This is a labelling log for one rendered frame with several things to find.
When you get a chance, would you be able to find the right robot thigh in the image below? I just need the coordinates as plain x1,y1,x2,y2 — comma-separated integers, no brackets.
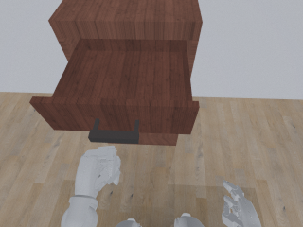
174,216,204,227

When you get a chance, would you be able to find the right robot hand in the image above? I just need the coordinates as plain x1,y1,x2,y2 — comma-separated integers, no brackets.
222,180,261,227

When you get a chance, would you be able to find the left robot forearm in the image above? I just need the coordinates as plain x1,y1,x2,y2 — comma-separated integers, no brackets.
61,195,98,227

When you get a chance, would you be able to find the right robot shin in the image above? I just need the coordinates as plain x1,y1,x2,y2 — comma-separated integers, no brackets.
181,213,191,217

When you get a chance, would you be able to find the handle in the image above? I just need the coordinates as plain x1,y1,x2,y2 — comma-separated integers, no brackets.
88,118,139,144

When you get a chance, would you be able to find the drawer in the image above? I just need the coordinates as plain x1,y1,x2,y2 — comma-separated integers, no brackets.
29,38,200,135

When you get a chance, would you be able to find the left robot hand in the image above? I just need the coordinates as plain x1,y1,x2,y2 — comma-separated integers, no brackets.
75,146,121,198

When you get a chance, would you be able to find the cabinet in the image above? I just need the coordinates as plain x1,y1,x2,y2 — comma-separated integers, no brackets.
48,0,203,146

